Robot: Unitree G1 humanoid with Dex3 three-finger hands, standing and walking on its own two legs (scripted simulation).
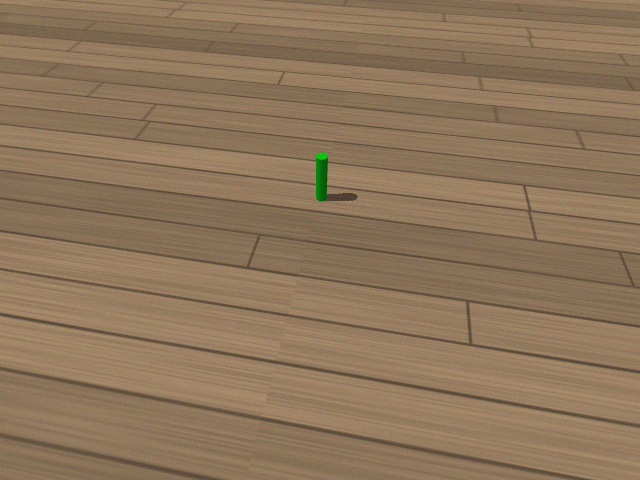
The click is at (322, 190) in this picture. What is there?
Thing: slim round
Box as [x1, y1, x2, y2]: [316, 152, 327, 200]
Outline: 320,152 316,155 316,198 318,200 324,200 326,198 327,155 325,153
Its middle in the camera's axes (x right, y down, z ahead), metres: +0.00 -0.27 +1.73
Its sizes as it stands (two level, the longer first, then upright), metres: 0.049 0.049 0.236
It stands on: the floor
